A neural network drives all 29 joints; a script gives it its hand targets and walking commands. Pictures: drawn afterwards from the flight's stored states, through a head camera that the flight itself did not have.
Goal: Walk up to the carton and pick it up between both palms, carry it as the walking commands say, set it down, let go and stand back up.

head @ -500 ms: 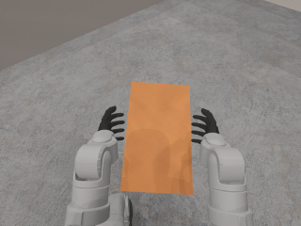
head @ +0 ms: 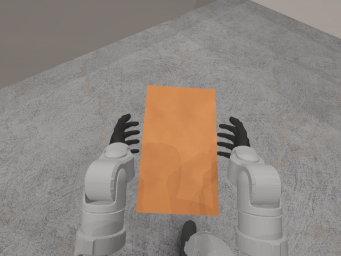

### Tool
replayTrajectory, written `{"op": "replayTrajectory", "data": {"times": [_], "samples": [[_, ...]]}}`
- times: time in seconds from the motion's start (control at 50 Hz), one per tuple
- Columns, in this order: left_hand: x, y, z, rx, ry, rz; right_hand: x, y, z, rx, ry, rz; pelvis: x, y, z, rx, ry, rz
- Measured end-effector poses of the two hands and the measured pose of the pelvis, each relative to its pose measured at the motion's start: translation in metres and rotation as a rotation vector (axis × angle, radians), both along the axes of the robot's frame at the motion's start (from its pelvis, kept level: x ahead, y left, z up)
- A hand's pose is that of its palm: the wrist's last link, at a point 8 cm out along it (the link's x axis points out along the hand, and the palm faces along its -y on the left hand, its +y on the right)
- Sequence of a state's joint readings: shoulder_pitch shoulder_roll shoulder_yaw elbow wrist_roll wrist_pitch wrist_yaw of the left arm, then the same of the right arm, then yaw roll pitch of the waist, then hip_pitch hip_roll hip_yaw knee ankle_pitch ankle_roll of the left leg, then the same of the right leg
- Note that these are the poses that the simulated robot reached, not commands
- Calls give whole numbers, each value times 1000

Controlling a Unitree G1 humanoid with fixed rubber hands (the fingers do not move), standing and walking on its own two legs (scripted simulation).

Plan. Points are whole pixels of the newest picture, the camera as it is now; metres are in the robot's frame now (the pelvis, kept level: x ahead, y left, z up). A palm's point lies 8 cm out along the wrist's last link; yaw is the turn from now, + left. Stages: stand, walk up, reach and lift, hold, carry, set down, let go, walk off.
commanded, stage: carry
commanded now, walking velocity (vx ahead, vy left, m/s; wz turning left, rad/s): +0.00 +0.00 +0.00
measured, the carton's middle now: (177, 151) +0.35 +0.02 +0.00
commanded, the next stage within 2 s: none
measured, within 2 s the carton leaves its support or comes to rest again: neither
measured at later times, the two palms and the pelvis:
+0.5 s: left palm (143, 68) +0.54 +0.12 +0.11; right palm (234, 74) +0.54 -0.12 +0.11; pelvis +0.25 +0.00 +0.00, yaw -2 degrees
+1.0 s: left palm (191, 30) +0.79 -0.01 +0.09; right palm (262, 45) +0.73 -0.25 +0.08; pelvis +0.46 -0.05 +0.01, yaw -13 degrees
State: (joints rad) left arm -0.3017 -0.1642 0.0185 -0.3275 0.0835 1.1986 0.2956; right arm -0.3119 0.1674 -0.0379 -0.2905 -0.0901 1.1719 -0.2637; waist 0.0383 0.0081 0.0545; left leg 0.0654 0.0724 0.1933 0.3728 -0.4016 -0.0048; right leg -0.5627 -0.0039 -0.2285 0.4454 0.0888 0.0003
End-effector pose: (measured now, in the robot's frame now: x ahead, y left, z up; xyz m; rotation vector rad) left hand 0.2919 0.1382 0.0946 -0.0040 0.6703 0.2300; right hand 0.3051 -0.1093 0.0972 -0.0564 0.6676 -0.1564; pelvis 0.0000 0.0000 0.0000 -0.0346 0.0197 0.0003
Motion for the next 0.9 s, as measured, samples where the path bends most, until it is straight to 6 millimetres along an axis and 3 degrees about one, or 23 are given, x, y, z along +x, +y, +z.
{"op": "replayTrajectory", "data": {"times": [0.06, 0.12, 0.28, 0.4, 0.58, 0.72, 0.84, 0.9], "samples": [[54, -9, -2, 13, -35, 27, 62, -8, -8, 12, -32, 23, 60, -14, -19, 37, -10, 35], [96, -16, -8, 44, 11, 21, 101, -15, -18, 51, 7, -8, 90, -17, -15, 15, 11, 29], [166, -27, -12, 46, 82, -16, 158, -28, -27, 66, 82, -19, 155, -19, 2, 46, 35, 27], [211, -23, 1, 38, 28, -51, 196, -25, -8, 48, 29, -40, 202, -8, 2, 46, 32, 2], [285, -15, 17, 32, 9, -98, 267, -14, 19, -9, 10, -81, 288, 12, 0, 54, 32, -105], [357, -54, 20, 31, 38, -186, 314, -50, 21, -14, 36, -190, 346, 1, 8, 8, 34, -182], [426, -109, 8, 21, 16, -236, 366, -102, 8, -9, 11, -264, 403, -33, -9, -3, 21, -202], [453, -129, 0, 43, 49, -260, 390, -121, -2, 13, 42, -286, 427, -45, -6, 5, 30, -208]]}}
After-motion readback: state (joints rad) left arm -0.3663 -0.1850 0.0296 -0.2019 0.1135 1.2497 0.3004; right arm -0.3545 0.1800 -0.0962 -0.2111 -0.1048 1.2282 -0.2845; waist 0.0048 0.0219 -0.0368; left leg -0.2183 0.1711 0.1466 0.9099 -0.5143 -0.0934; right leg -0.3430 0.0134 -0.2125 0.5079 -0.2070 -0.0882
